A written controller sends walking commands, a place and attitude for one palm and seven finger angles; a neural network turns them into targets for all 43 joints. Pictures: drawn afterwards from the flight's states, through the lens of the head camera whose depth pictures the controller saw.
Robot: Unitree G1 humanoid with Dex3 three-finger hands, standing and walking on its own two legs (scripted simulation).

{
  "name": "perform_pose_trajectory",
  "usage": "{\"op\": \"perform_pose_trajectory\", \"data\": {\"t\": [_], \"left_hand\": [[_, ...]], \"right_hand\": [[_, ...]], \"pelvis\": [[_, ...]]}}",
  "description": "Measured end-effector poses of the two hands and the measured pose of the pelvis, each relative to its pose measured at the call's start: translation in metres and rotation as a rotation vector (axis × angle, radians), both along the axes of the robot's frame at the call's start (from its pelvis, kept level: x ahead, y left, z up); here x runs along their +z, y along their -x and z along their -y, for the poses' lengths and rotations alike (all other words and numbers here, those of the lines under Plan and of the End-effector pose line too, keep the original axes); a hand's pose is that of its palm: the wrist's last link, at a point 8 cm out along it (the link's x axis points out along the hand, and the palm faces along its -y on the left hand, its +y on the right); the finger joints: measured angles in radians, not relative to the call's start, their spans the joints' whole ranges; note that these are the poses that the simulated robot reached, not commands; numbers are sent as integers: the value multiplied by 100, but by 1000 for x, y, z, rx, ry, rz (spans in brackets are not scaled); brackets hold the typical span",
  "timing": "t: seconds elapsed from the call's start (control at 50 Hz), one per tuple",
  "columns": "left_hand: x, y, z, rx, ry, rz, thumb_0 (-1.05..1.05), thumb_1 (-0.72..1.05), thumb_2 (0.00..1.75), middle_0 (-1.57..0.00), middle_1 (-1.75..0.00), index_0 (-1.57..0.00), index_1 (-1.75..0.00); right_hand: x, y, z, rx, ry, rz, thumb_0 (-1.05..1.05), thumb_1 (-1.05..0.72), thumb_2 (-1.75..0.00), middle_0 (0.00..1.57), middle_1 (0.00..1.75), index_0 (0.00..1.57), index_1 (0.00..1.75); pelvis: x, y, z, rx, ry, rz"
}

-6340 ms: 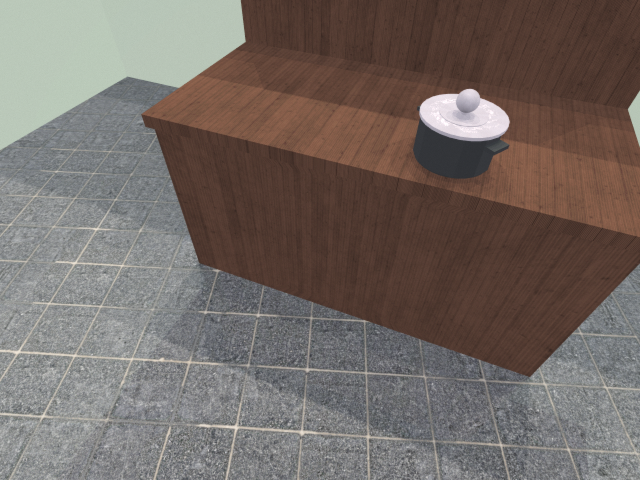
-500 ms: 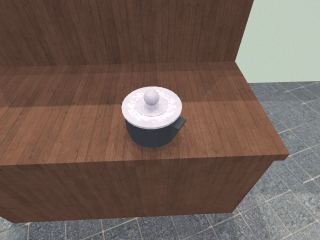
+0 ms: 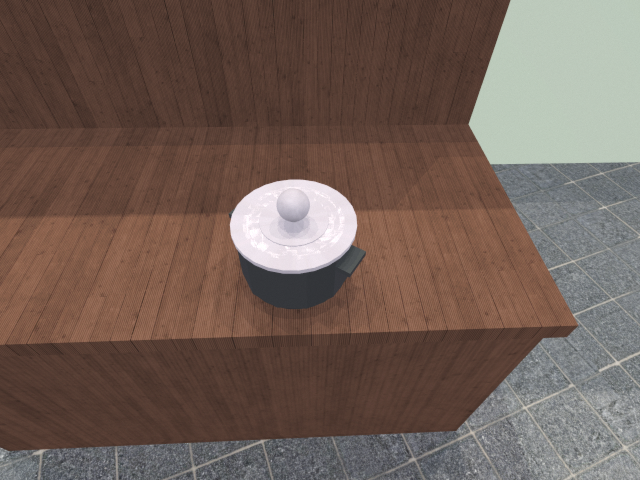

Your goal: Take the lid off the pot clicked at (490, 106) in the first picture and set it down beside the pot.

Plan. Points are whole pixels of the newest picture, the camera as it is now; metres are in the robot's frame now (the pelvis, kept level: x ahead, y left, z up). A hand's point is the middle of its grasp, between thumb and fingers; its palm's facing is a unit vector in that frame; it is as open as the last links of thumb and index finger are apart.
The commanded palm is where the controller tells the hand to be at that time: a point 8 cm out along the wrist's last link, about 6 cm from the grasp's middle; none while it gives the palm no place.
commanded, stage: look again from close up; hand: left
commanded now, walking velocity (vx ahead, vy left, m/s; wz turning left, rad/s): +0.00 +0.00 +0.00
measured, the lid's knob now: (293, 205) +0.49 +0.07 +0.07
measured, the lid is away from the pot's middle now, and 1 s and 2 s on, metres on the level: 0.00 0.00 0.00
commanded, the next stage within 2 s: lift the closed hand beside the body in 0.56 s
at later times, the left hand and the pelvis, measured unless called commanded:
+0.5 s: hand out of the picture -0.01 +0.14 -0.18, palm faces +0.02 -0.99 -0.16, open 7.3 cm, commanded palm none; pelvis +0.01 -0.01 +0.00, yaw +0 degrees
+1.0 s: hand out of the picture +0.14 +0.15 -0.06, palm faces +0.20 -0.95 -0.24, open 5.2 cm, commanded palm +0.08 +0.21 -0.04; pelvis -0.01 -0.04 +0.00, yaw +3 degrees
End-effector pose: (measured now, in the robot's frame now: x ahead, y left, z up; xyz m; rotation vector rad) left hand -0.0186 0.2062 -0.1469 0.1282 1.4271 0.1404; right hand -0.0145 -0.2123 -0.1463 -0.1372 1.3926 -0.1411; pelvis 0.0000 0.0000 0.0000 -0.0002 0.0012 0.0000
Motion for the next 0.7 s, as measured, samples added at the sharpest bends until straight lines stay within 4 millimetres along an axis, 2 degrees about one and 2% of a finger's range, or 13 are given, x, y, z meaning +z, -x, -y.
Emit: {"op": "perform_pose_trajectory", "data": {"t": [0.22, 0.66, 0.7], "left_hand": [[-1, -9, 5, 3, -1, 5, 1, 92, 90, -20, -30, -20, -30], [-1, -5, 21, 7, 19, -15, 0, 91, 90, -20, -30, -20, -30], [2, -9, 16, 17, -4, 3, 2, 93, 90, -20, -30, -21, -30]], "right_hand": [[0, -10, 7, 3, 7, -3, 1, -91, -90, 20, 30, 20, 30], [1, -2, 7, -9, -11, -45, 0, -91, -90, 20, 30, 20, 30], [3, -5, 9, -9, -18, -16, 1, -91, -90, 20, 30, 20, 30]], "pelvis": [[0, -9, 6, 1, 0, 6], [1, -14, 15, 1, -1, 4], [0, -13, 17, 6, -13, -3]]}}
